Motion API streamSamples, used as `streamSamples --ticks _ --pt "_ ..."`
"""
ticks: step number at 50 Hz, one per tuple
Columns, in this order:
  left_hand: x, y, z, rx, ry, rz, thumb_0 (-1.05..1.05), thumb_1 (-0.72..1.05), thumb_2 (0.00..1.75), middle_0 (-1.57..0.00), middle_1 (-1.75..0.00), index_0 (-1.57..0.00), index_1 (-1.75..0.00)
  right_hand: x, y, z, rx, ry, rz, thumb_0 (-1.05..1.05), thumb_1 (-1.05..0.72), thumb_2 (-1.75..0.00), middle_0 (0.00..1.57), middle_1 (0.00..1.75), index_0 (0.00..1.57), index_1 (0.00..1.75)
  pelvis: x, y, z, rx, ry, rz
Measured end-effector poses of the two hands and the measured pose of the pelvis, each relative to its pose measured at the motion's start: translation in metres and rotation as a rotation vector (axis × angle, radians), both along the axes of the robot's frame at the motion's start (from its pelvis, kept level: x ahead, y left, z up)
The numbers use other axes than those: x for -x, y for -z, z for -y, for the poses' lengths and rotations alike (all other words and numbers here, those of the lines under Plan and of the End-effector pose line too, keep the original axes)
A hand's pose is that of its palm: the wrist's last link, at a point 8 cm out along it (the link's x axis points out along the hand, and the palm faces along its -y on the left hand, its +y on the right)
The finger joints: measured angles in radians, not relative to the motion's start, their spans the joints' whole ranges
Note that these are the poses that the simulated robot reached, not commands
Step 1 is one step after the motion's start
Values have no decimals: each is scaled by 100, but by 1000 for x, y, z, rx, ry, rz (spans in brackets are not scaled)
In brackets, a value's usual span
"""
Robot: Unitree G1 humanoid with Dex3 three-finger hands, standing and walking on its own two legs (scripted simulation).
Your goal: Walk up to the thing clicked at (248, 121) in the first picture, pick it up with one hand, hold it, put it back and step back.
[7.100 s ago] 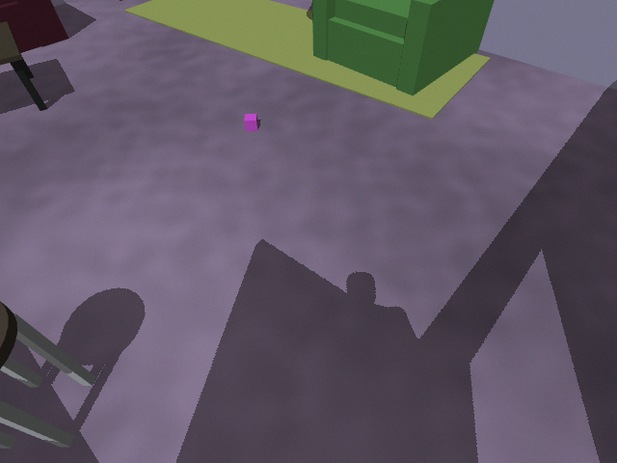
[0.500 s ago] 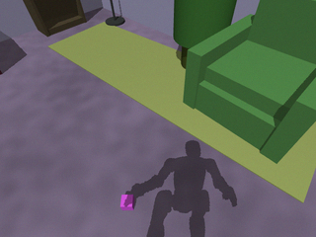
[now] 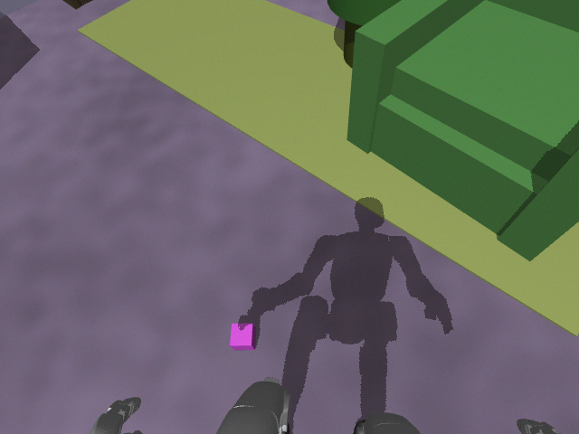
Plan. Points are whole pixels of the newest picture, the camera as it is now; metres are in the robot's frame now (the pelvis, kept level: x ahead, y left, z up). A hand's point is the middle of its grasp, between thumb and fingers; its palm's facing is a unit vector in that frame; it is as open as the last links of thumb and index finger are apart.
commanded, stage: walk up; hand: left
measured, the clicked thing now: (243, 336) +0.39 +0.25 -0.73
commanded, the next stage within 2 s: none
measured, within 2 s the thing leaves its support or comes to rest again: neither
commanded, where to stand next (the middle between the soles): +0.01 +0.00 m, yaw +2 degrees
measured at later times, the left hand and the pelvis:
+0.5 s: hand out of the picture +0.00 +0.31 -0.16, palm faces -0.09 -0.93 -0.35, open 7.4 cm; pelvis -0.06 +0.04 +0.00, yaw -4 degrees
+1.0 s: hand out of the picture -0.02 +0.30 -0.16, palm faces +0.00 -0.94 -0.35, open 7.4 cm; pelvis -0.04 +0.02 -0.01, yaw +0 degrees
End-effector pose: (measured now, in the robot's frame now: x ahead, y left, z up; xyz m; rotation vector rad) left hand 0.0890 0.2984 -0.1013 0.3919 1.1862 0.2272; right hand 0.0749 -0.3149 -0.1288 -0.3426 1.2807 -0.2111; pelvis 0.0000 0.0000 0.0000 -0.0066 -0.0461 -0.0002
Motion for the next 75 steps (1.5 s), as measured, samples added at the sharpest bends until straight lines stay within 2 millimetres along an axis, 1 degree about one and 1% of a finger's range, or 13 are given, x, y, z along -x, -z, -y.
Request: streamSamples --ticks 7,12,18,23,30,37,42,46,52,58,62,69,75 --pt "-32 29 -36 41 -2 100 0 90 90 -21 -31 -21 -30 -1 0 -36 38 -40 35 0 -91 -90 21 30 20 30 13 20 -30 -23 -32 8" --pt "-21 28 -45 65 -10 82 0 90 90 -20 -30 -20 -30 10 -20 -53 51 -48 66 1 -91 -90 21 30 20 30 31 9 -41 14 -33 -1" --pt "26 29 -56 77 14 12 0 90 90 -20 -30 -20 -30 24 -41 -53 86 -30 171 1 -90 -90 21 30 21 30 46 4 -45 9 18 -3" --pt "70 26 -58 74 29 -51 0 90 90 -20 -30 -20 -30 50 -51 -37 90 -25 220 1 -90 -90 21 30 21 30 54 3 -40 9 62 12" --pt "131 7 -47 31 -1 -85 0 90 90 -20 -30 -20 -30 96 -35 2 89 32 164 1 -90 -90 21 30 21 30 71 3 -20 16 63 31" --pt "171 -13 -30 39 -70 -104 1 90 90 -21 -30 -20 -30 123 -36 6 37 24 72 1 -91 -90 21 30 20 30 72 -13 -9 -17 54 18" --pt "166 -14 -29 46 -68 -77 1 90 90 -21 -30 -20 -30 122 -35 1 18 -18 25 1 -91 -90 21 30 20 30 66 -12 -10 -2 26 14" --pt "149 -4 -37 59 -61 -63 1 90 90 -21 -31 -21 -30 100 -35 -9 25 -50 34 1 -91 -90 21 30 20 30 53 -6 -15 9 0 12" --pt "102 26 -44 78 -38 -52 1 90 90 -20 -30 -20 -30 63 -35 -18 99 -58 140 1 -91 -90 21 30 21 30 34 12 -23 -31 1 20" --pt "49 25 -29 98 1 16 1 90 90 -20 -30 -20 -30 46 -47 -10 117 -56 170 1 -90 -90 21 30 21 30 21 7 -13 -20 -9 25" --pt "31 22 -16 76 -7 53 0 90 90 -20 -30 -20 -30 32 -35 1 96 -68 139 1 -90 -90 21 30 21 30 22 10 -2 -11 -13 24" --pt "47 14 -3 -51 9 31 0 90 90 -21 -30 -20 -30 -1 15 15 5 -55 163 1 -91 -90 21 30 20 30 39 31 15 0 -18 24" --pt "81 -12 -21 -148 -35 43 0 90 90 -21 -31 -21 -30 9 33 2 -50 -110 118 1 -91 -90 21 30 20 30 63 28 7 -24 -45 -4"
